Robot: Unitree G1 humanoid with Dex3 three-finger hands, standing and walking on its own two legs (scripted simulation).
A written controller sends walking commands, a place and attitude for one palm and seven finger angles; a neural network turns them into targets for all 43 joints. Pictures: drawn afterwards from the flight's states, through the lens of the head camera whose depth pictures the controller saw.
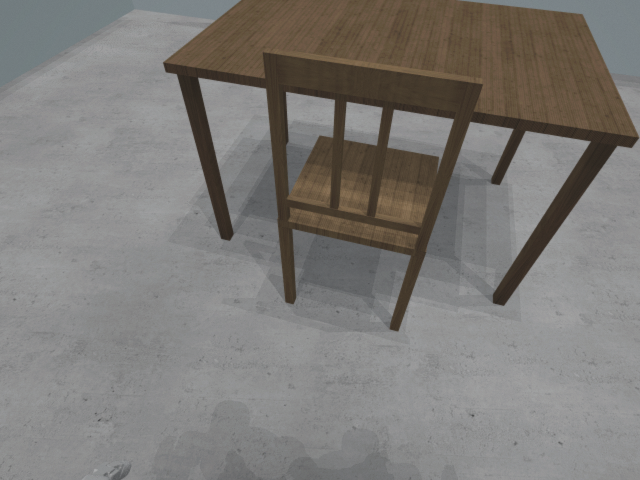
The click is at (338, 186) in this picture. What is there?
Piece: chair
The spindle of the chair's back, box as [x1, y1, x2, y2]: [330, 93, 346, 209]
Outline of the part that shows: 335,93 330,207 337,209 339,199 346,95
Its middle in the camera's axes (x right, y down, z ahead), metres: +0.04 -0.19 +0.90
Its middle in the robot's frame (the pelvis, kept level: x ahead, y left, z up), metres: +0.80 +0.00 -0.07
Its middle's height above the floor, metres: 0.69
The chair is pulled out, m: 0.00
